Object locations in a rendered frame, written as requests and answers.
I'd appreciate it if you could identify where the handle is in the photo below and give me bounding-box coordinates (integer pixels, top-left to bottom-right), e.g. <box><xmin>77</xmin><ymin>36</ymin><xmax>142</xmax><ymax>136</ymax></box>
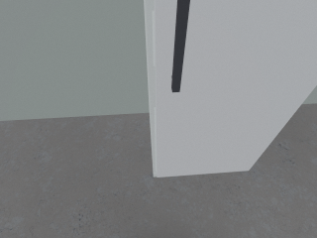
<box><xmin>171</xmin><ymin>0</ymin><xmax>190</xmax><ymax>92</ymax></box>

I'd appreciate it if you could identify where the fridge door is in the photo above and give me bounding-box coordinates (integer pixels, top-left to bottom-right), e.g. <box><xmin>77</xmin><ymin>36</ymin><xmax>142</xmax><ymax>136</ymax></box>
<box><xmin>154</xmin><ymin>0</ymin><xmax>317</xmax><ymax>178</ymax></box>

